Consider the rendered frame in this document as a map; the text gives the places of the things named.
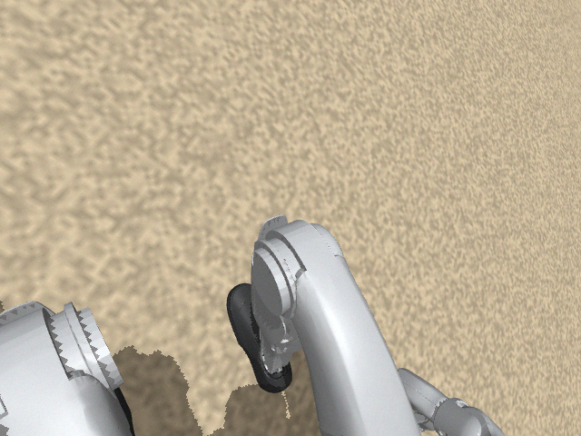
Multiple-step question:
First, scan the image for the right robot arm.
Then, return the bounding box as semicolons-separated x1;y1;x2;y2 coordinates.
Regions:
433;398;505;436

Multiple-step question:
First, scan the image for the left robot foot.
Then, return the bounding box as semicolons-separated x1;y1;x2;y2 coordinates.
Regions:
114;387;135;436

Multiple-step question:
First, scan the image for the right robot foot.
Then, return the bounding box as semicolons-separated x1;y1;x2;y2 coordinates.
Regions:
227;283;292;393

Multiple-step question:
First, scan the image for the right robot hand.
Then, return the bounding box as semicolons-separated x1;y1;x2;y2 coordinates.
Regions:
398;368;448;433

